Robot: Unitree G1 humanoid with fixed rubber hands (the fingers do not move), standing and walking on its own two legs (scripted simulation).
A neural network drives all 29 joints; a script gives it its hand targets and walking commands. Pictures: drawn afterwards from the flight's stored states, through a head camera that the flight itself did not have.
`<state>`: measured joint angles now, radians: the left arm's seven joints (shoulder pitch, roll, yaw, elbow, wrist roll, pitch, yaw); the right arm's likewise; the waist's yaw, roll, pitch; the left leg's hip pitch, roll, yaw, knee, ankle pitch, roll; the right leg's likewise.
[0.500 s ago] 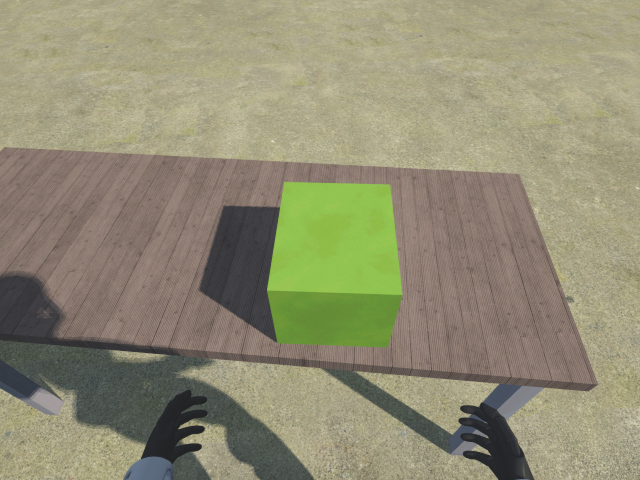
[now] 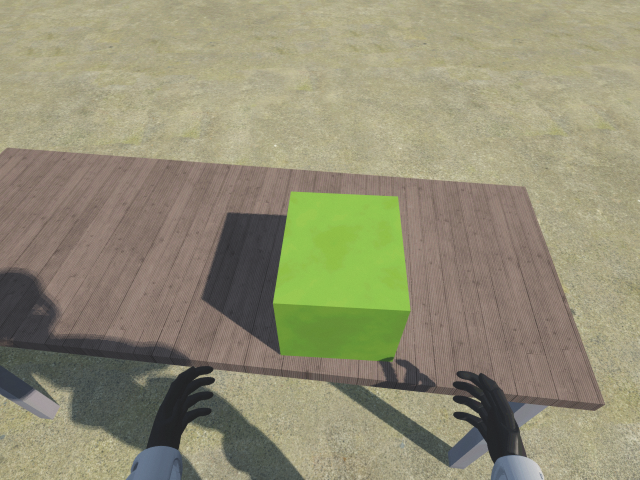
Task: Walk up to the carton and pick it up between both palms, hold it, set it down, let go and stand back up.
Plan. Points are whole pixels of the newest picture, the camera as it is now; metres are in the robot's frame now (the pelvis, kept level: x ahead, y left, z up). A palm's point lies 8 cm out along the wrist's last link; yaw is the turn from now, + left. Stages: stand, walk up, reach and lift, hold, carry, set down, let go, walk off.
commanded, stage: reach and lift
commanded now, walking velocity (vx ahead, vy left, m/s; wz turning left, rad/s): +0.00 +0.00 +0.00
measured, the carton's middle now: (340, 274) +0.44 -0.03 -0.06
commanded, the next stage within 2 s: none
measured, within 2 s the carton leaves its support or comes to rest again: neither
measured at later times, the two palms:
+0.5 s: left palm (185, 392) +0.23 +0.19 -0.03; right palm (489, 389) +0.23 -0.21 -0.03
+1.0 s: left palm (200, 313) +0.32 +0.17 +0.02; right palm (479, 316) +0.31 -0.21 +0.01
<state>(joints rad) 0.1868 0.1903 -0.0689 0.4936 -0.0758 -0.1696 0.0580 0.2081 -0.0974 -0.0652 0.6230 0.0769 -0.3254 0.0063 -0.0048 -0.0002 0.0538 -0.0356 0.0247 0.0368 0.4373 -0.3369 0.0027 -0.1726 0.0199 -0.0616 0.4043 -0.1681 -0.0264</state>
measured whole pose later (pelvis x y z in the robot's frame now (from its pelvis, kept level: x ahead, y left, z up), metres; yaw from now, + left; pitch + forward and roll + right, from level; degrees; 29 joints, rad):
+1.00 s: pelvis -0.01 +0.00 +0.00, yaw +2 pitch +4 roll -1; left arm -0.39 0.15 -0.04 0.90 -0.15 -0.32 0.09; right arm -0.36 -0.17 -0.03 0.89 0.19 -0.31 -0.06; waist -0.04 0.02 -0.04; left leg -0.25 0.02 0.00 0.50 -0.33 0.00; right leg -0.36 0.01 -0.09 0.43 -0.15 -0.03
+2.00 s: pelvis -0.02 -0.02 -0.01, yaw +2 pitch +19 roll +0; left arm -1.20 0.26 -0.08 1.50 -0.27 -0.19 0.06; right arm -1.09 -0.28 0.04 1.32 0.32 -0.11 -0.08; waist -0.07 0.00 -0.21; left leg -0.59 0.01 0.00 0.54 -0.28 -0.01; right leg -0.69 -0.01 -0.09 0.48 -0.12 -0.04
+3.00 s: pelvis -0.03 -0.02 -0.05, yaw +3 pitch +31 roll +1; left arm -1.15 0.14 0.10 1.59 -0.11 -0.51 0.08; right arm -1.06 -0.12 -0.22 1.43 0.03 -0.43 -0.10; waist -0.07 0.02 -0.25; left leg -0.96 0.00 0.00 0.78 -0.36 -0.02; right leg -1.06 -0.03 -0.09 0.71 -0.18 -0.05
